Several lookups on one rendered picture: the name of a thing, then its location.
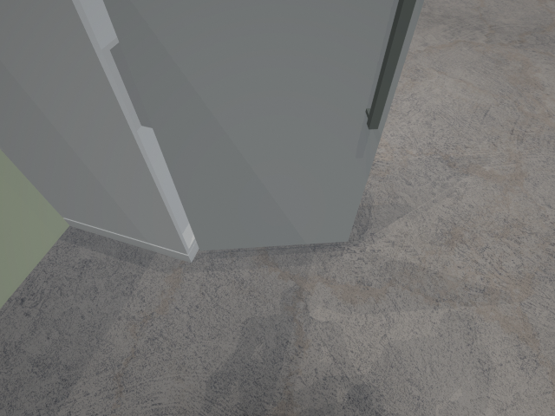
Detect handle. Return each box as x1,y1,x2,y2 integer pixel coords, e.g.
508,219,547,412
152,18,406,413
366,0,416,129

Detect fridge door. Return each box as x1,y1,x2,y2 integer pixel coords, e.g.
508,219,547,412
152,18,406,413
103,0,424,250

